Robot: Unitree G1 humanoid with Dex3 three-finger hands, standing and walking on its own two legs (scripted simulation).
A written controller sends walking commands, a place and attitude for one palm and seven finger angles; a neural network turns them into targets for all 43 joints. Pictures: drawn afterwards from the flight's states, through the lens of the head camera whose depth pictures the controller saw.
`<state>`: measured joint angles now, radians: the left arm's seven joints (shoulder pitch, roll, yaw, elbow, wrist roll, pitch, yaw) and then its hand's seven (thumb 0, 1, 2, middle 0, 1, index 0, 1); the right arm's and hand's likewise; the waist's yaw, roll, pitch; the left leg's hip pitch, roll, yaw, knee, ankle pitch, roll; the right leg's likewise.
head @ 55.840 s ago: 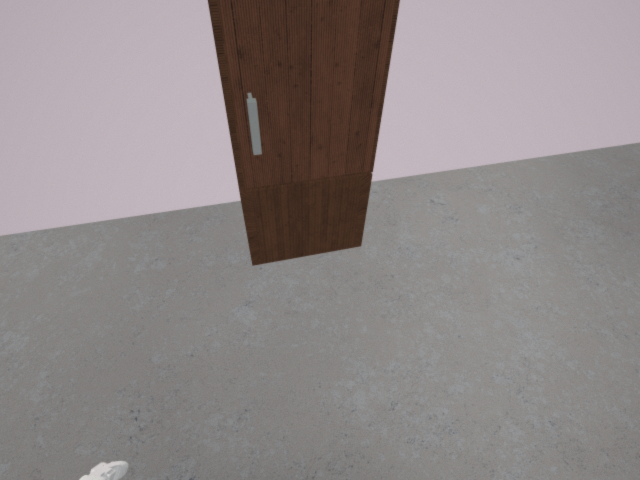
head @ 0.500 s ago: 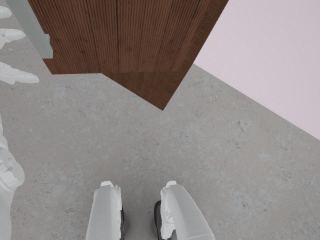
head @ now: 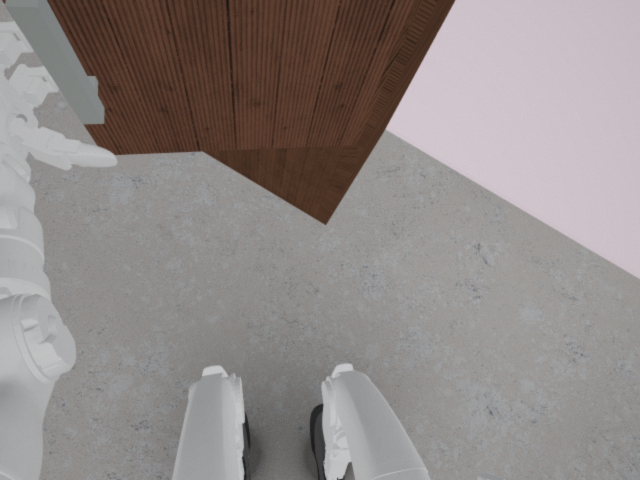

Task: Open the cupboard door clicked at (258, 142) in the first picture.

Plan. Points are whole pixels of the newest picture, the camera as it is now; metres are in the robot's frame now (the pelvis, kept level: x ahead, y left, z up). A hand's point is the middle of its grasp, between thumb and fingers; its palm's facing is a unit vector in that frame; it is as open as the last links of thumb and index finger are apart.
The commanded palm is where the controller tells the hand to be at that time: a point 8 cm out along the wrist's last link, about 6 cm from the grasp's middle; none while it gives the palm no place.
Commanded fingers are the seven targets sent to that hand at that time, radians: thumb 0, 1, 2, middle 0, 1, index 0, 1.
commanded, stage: slide the fingers in behind the handle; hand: left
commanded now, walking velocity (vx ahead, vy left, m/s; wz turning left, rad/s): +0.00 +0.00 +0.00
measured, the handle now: (65, 51) +0.58 +0.25 +0.06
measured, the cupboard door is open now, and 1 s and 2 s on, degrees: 39 39 40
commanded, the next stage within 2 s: close the thumb around the handle in 0.90 s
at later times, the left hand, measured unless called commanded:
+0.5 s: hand (91, 105) +0.52 +0.22 +0.04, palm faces +0.11 -0.99 -0.01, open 14.0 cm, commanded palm +0.51 +0.24 +0.05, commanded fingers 0.00 -0.50 0.30 -0.30 -1.20 -0.30 -1.20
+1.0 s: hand (94, 104) +0.52 +0.22 +0.04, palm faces +0.11 -0.99 -0.01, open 14.0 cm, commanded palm +0.51 +0.24 +0.05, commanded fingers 0.00 -0.44 0.32 -0.30 -1.21 -0.30 -1.21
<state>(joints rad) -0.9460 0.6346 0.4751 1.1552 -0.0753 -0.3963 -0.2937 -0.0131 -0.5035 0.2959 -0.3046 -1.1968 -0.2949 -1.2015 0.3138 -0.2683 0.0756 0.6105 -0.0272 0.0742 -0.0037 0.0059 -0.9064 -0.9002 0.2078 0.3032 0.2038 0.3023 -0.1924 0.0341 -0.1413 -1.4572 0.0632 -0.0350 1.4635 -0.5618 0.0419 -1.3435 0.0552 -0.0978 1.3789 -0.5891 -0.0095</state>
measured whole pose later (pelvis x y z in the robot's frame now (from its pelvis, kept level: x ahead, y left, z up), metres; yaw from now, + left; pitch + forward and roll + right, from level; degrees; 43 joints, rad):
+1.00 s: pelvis +0.00 +0.00 +0.00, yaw +1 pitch +31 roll -6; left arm -0.93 0.55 0.42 1.16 -0.07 -0.46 -0.21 -0.01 -0.50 0.30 -0.29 -1.20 -0.29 -1.20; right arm 0.32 -0.26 0.05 0.63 -0.04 0.09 0.01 0.01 -0.91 -0.90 0.21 0.30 0.20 0.30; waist -0.19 0.04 -0.15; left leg -1.43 0.06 -0.03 1.45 -0.56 0.04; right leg -1.33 0.05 -0.09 1.38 -0.59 -0.02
